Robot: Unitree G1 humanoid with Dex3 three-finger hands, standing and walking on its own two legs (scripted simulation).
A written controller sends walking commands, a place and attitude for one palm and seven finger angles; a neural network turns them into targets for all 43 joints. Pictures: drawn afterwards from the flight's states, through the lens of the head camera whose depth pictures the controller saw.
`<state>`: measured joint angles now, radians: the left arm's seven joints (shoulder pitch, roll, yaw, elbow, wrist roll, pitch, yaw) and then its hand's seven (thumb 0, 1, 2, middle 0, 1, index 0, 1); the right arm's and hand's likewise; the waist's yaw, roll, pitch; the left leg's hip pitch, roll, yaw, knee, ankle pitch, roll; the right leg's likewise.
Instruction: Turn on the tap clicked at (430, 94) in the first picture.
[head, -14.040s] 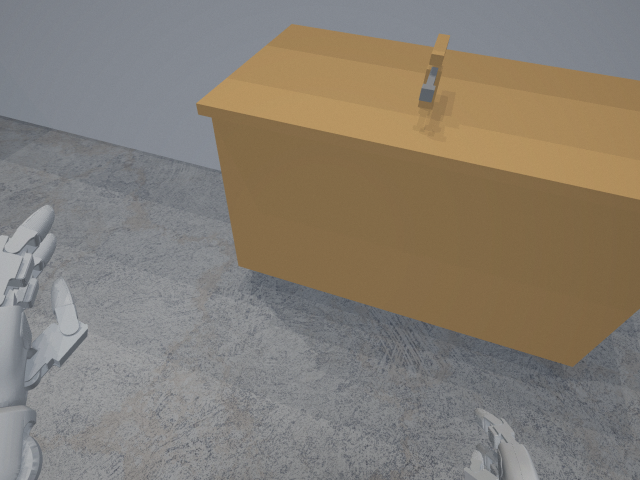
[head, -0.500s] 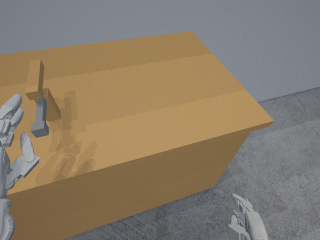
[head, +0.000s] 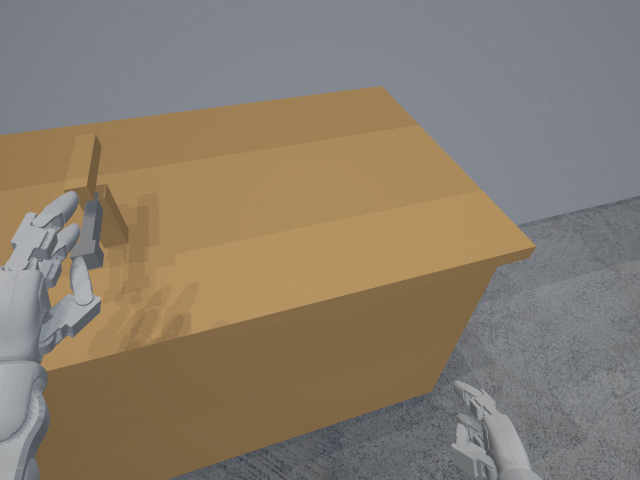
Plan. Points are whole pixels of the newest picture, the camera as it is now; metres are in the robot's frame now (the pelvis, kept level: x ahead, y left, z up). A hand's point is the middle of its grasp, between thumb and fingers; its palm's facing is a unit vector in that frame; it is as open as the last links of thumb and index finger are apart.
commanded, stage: turn the palm inward beside the body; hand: left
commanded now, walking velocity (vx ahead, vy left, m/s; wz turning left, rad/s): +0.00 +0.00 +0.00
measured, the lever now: (87, 255) +0.35 +0.34 +0.10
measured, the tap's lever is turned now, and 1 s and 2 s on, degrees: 0 0 0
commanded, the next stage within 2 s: reach beside the lever's end, fingers flat in 1.96 s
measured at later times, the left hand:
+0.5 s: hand (121, 317) +0.22 +0.21 +0.16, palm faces +0.48 -0.83 -0.30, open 7.4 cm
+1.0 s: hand (132, 328) +0.22 +0.20 +0.15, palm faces +0.49 -0.85 -0.20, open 7.4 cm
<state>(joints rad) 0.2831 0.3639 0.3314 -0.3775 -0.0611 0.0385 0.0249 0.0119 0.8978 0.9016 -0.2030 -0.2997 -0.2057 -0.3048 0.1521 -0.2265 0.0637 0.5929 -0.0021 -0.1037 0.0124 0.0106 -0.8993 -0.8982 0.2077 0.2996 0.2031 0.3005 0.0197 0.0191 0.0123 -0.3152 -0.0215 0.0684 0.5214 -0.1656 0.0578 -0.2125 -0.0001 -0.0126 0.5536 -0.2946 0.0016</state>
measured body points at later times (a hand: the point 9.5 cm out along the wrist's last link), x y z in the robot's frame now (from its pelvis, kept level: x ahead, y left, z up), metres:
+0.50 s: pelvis +0.02 -0.06 -0.01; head +0.00 -0.09 +0.44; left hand +0.19 +0.25 +0.18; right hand +0.23 -0.27 -0.10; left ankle +0.08 +0.08 -0.73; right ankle +0.00 -0.12 -0.73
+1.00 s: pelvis +0.04 -0.05 -0.01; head +0.02 -0.07 +0.44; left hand +0.19 +0.25 +0.16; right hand +0.26 -0.25 -0.08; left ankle +0.08 +0.08 -0.73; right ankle +0.00 -0.12 -0.73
